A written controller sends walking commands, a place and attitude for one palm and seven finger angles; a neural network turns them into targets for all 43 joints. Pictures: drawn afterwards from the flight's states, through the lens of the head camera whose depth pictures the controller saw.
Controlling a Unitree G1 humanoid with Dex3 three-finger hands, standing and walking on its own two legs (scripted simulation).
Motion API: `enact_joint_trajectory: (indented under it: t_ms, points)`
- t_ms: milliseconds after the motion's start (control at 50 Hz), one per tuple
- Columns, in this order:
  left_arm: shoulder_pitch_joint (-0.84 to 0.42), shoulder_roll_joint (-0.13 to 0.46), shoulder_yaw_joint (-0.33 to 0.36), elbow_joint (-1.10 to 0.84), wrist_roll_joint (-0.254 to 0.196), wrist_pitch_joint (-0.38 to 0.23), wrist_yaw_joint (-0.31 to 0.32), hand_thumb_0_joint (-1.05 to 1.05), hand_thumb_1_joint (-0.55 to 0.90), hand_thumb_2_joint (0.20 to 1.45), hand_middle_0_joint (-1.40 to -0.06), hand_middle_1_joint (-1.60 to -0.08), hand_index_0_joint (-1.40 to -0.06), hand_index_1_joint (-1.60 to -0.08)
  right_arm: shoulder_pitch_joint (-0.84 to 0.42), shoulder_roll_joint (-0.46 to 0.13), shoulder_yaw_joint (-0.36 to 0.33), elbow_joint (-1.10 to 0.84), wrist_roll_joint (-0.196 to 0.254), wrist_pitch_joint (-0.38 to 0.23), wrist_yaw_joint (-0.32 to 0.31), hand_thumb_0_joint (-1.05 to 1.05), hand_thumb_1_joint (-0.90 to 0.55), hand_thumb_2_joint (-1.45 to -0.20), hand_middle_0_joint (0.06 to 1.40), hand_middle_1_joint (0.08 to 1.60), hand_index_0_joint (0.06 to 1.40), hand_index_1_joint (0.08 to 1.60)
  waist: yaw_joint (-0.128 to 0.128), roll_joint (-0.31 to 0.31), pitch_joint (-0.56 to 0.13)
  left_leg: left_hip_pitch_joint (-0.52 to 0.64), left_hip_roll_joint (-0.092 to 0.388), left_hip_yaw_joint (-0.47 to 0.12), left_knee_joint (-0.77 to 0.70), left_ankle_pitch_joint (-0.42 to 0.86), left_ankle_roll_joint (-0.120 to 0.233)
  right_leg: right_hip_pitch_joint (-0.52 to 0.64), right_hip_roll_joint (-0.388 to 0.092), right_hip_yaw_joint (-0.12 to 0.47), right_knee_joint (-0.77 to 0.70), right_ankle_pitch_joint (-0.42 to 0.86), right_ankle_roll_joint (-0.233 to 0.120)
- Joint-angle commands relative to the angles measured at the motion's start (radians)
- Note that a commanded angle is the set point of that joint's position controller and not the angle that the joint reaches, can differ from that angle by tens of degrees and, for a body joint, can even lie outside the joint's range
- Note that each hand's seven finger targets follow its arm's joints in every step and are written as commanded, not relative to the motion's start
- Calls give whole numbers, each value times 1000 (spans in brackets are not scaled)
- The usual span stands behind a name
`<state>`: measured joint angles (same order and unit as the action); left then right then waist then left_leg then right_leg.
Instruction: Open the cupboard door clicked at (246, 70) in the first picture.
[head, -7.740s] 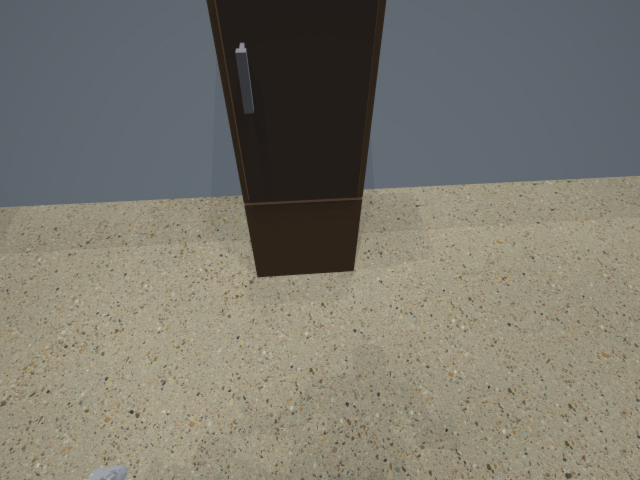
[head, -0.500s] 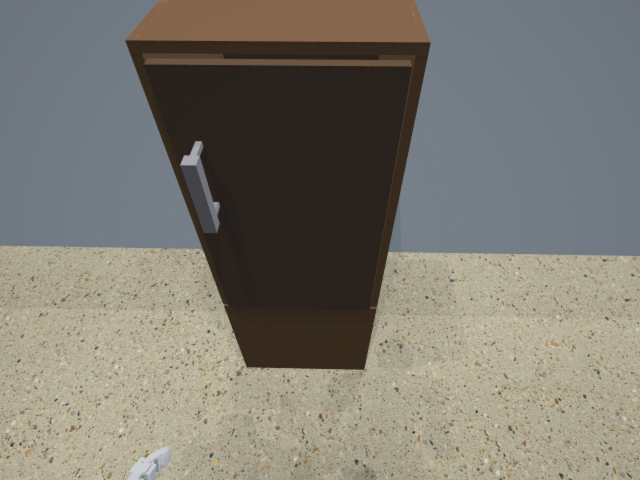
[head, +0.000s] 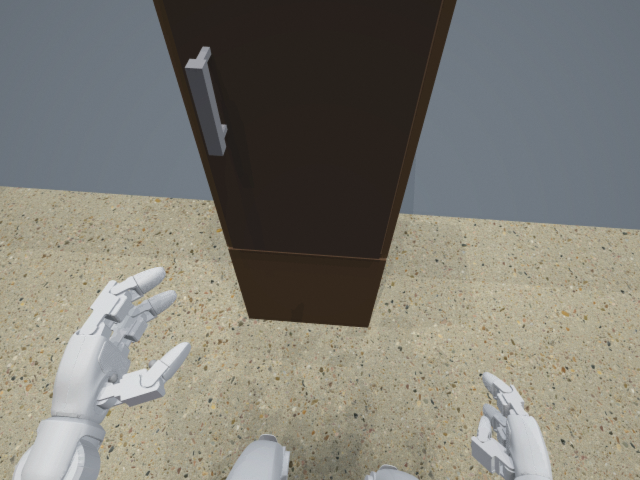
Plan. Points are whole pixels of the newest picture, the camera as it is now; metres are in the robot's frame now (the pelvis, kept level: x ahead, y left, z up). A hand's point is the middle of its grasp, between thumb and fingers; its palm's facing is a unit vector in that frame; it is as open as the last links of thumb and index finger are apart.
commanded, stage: raise the hand with hooked fingers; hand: left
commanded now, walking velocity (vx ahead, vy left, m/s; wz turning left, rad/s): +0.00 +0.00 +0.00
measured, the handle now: (211, 103) +0.58 +0.22 +0.14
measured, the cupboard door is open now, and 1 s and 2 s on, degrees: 0 0 0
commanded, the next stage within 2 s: move the hooked fingers beside the handle in 1.50 s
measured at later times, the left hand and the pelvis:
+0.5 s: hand (102, 302) +0.27 +0.26 +0.11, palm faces +0.02 -1.00 -0.05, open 12.6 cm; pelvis +0.01 +0.04 +0.04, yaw -1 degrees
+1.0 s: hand (51, 235) +0.31 +0.30 +0.16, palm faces +0.05 -1.00 -0.05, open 14.0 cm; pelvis +0.02 +0.03 +0.06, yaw -1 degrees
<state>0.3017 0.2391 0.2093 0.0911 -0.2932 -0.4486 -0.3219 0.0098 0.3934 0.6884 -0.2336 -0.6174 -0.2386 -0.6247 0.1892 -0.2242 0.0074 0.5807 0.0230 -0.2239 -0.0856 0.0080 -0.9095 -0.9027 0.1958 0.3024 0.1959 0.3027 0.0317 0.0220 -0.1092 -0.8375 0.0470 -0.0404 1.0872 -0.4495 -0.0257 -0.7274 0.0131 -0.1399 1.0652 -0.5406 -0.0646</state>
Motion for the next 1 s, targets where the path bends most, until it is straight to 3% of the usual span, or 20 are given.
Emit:
enact_joint_trajectory:
  t_ms: [0, 40, 60, 80, 120, 160, 280, 340, 420, 440, 480, 580, 600, 980]
  points:
    - [-69, 200, 144, -126, -51, 59, -37, 0, 177, 590, -252, -765, -252, -765, -21, -139, -48, -143, 20, -43, -21, 0, -900, -900, 200, 300, 200, 300, -23, 2, -206, 177, -42, 22, -178, 190, 58, 178, -29, 209, -321, 210, 75]
    - [-77, 202, 162, -106, -63, 96, -28, 0, 130, 570, -255, -795, -255, -795, -32, -136, -42, -146, 18, -41, -19, 0, -900, -900, 200, 300, 200, 300, -12, -13, -179, 198, -42, 14, -212, 199, 57, 189, -23, 193, -334, 211, 75]
    - [-99, 205, 166, -146, -65, 92, -19, 0, 107, 560, -257, -810, -257, -810, -25, -135, -40, -149, 15, -44, -15, 0, -900, -900, 200, 300, 200, 300, -12, 5, -195, 216, -43, 14, -227, 208, 57, 194, -23, 183, -334, 224, 73]
    - [-79, 209, 188, -123, -68, 91, -8, 0, 83, 550, -258, -825, -258, -825, -21, -132, -43, -144, 13, -45, -13, 0, -900, -900, 200, 300, 200, 300, -9, -31, -185, 217, -41, 16, -239, 206, 54, 201, -23, 176, -340, 220, 76]
    - [-95, 193, 169, -149, -62, 67, 5, 0, 37, 530, -262, -855, -262, -855, -13, -136, -44, -141, 10, -53, -7, 0, -900, -900, 200, 300, 200, 300, -19, -14, -172, 243, -41, 19, -259, 204, 55, 180, -14, 155, -342, 209, 72]
    - [-131, 200, 166, -128, -61, 45, 5, 0, -10, 510, -265, -885, -265, -885, -3, -145, -43, -136, 9, -59, -5, 0, -900, -900, 200, 300, 200, 300, -27, -51, -141, 241, -40, 13, -271, 197, 56, 173, -8, 151, -349, 196, 69]
    - [-191, 227, 153, -159, -47, 29, 0, 0, -150, 450, -275, -975, -275, -975, 22, -167, -44, -132, 16, -82, -7, 0, -900, -900, 200, 300, 200, 300, -33, 39, -166, 341, -38, 11, -328, 164, 58, 157, 6, 105, -354, 164, 54]
    - [-214, 248, 166, -153, -44, 51, 6, 0, -220, 420, -280, -1020, -280, -1020, 27, -177, -40, -129, 17, -81, -9, 0, -900, -900, 200, 300, 200, 300, -30, 38, -154, 372, -34, -7, -360, 176, 55, 168, 15, 80, -350, 194, 47]
    - [-253, 256, 172, -178, -37, 75, 19, 0, -313, 380, -287, -1080, -287, -1080, 25, -175, -36, -128, 18, -81, -9, 0, -900, -900, 200, 300, 200, 300, -30, 92, -171, 445, -30, -13, -389, 227, 48, 191, 14, 66, -360, 255, 44]
    - [-254, 269, 183, -156, -38, 89, 17, 0, -337, 370, -288, -1095, -288, -1095, 34, -180, -32, -128, 16, -76, -8, 0, -900, -900, 200, 300, 200, 300, -28, 64, -160, 444, -29, -20, -395, 240, 47, 205, 20, 62, -361, 268, 41]
    - [-281, 258, 174, -142, -39, 107, 10, 0, -383, 350, -292, -1125, -292, -1125, 22, -177, -30, -129, 20, -72, -8, 0, -900, -900, 200, 300, 200, 300, -30, 75, -130, 454, -28, -20, -413, 227, 43, 200, 19, 59, -375, 264, 43]
    - [-361, 293, 200, -101, -45, 160, -25, 0, -500, 300, -300, -1200, -300, -1200, 18, -180, -22, -132, 24, -56, -13, 0, -900, -900, 200, 300, 200, 300, -28, 58, -131, 489, -30, -21, -438, 260, 41, 241, 23, 58, -405, 305, 41]
    - [-374, 298, 203, -98, -46, 169, -32, 0, -500, 300, -300, -1200, -300, -1200, 16, -180, -21, -134, 24, -55, -14, 0, -900, -900, 200, 300, 200, 300, -25, 78, -141, 504, -30, -19, -441, 268, 41, 246, 22, 60, -409, 312, 41]
    - [-638, 464, 319, 87, -71, 250, -142, 0, -500, 300, -300, -1200, -300, -1200, 28, -192, -9, -112, 30, -39, -34, 0, -900, -900, 200, 300, 200, 300, -23, 75, -149, 587, -45, 0, -484, 352, 52, 347, 19, 84, -502, 423, 37]
